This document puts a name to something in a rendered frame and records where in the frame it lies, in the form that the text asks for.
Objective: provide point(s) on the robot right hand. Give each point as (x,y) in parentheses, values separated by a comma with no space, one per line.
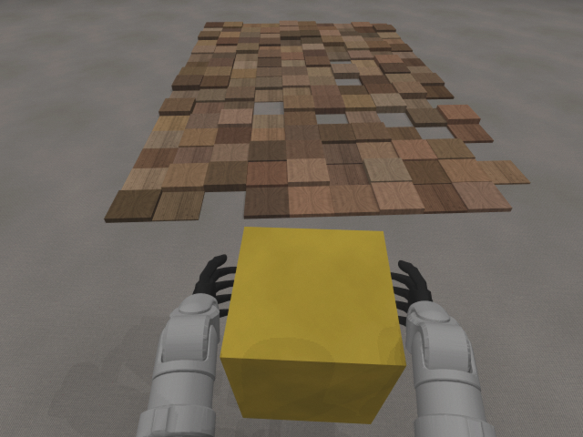
(415,283)

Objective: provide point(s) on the left robot forearm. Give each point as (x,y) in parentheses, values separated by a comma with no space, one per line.
(180,400)

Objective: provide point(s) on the right robot forearm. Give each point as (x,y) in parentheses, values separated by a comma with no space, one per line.
(446,382)

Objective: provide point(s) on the robot left hand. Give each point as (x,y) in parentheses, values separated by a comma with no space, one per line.
(207,281)

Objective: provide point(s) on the carton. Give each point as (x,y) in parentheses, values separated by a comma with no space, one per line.
(312,332)

